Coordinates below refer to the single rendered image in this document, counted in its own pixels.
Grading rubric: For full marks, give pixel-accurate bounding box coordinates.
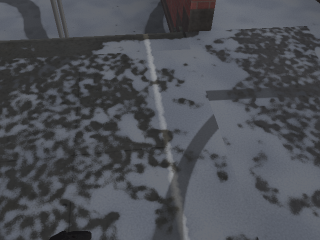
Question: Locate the left robot hand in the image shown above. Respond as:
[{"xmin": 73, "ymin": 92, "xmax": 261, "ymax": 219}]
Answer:
[{"xmin": 49, "ymin": 230, "xmax": 92, "ymax": 240}]

